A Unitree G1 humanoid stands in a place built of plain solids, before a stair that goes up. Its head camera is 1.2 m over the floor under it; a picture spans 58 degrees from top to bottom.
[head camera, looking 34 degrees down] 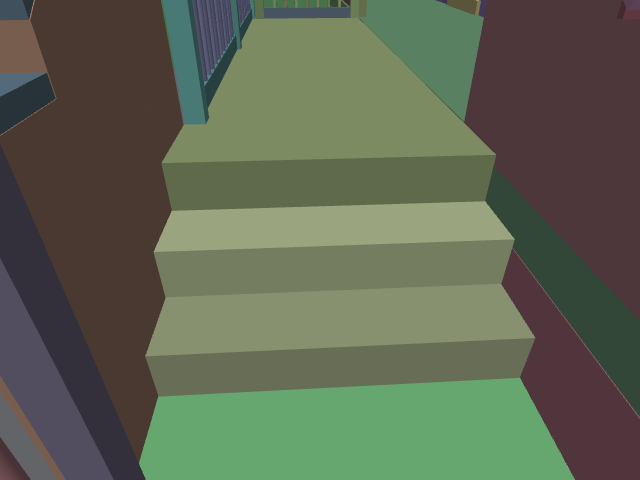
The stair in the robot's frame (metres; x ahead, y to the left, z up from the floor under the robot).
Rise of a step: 0.19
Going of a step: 0.26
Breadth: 1.20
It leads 4 degrees to the left of straight ahead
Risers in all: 3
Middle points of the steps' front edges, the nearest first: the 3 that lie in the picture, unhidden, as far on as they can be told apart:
0.91 -0.08 0.19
1.18 -0.06 0.39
1.44 -0.04 0.58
